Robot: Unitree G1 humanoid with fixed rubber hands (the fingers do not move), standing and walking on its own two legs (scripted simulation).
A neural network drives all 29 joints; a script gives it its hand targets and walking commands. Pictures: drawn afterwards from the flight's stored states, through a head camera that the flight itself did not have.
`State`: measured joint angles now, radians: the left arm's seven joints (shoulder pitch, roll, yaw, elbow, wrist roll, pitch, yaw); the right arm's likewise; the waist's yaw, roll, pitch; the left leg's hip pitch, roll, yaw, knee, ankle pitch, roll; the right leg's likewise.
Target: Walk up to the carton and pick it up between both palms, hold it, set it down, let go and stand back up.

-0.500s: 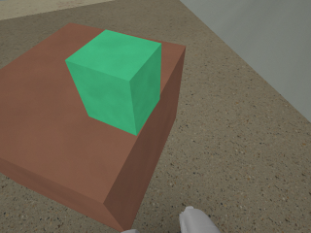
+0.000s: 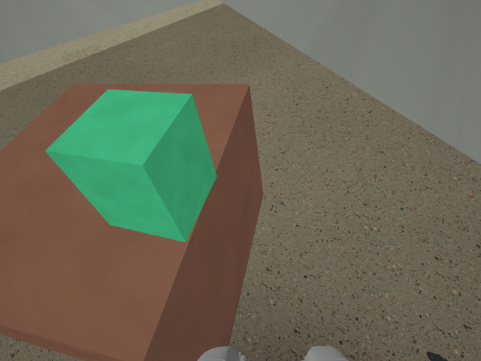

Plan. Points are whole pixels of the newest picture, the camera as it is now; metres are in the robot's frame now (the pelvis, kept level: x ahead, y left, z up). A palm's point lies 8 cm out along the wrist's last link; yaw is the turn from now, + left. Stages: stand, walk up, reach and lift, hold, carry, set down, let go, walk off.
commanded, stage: walk up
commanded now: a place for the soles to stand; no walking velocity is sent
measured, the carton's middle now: (146, 166) +0.50 +0.25 +0.04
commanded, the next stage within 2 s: none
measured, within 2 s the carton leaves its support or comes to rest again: neither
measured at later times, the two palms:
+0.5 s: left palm out of the picture +0.09 +0.34 -0.12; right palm out of the picture +0.07 -0.29 -0.08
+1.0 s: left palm out of the picture +0.10 +0.33 -0.10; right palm out of the picture +0.07 -0.27 -0.13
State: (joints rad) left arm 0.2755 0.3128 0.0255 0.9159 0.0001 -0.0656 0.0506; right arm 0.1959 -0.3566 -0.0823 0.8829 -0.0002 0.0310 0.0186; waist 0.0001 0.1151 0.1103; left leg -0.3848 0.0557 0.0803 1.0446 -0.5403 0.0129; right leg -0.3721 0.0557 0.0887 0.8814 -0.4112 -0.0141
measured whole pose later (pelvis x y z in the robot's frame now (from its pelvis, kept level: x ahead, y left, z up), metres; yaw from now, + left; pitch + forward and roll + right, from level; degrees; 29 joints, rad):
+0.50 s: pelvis +0.01 +0.03 +0.00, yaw -3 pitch -3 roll -1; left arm 0.24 0.40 0.03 0.92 0.00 -0.05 0.06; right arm 0.20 -0.36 -0.08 0.88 0.00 0.02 0.01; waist 0.00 -0.05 0.12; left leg -0.37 0.06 0.13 0.90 -0.49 0.05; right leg -0.54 0.04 0.09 1.03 -0.45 -0.01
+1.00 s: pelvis +0.02 +0.03 +0.00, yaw -5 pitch -3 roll -2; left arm 0.24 0.34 0.01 0.94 0.00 -0.06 0.06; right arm 0.18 -0.36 -0.08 0.91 0.00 0.03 0.01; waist 0.00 0.09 0.12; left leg -0.37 0.03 0.09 0.93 -0.50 0.05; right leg -0.44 0.04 0.07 0.89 -0.41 -0.01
